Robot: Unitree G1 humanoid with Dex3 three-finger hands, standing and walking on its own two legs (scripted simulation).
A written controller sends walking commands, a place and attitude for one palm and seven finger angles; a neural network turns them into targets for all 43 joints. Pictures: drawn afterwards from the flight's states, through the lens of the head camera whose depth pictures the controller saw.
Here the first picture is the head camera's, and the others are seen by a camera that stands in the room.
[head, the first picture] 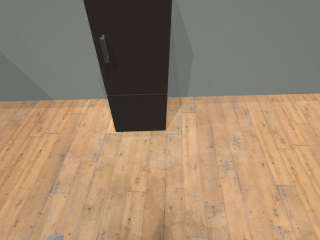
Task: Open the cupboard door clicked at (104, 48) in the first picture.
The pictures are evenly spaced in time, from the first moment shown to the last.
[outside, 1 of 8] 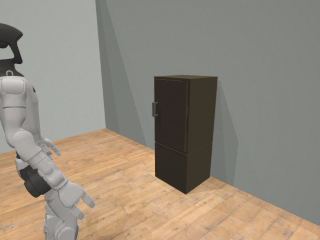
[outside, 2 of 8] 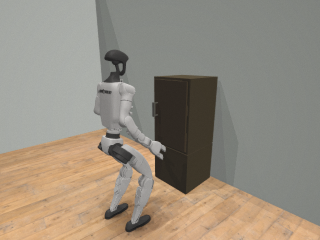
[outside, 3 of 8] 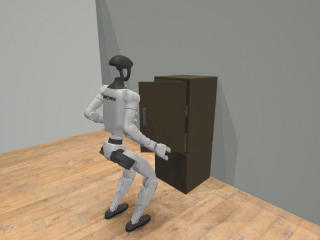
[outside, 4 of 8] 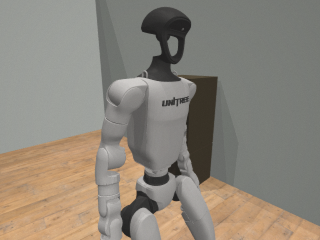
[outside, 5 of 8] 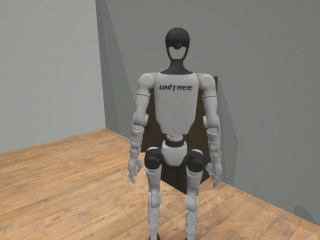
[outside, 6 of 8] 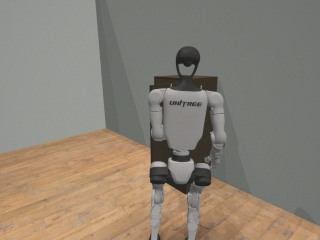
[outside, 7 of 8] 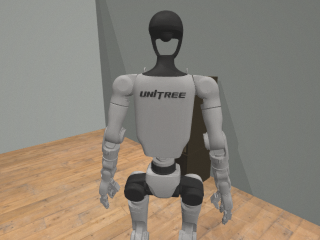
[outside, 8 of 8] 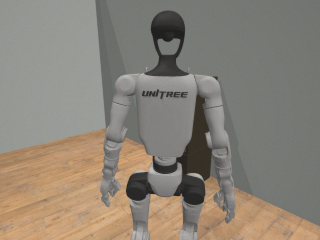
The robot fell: no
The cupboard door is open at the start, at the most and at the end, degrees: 0 97 95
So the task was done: yes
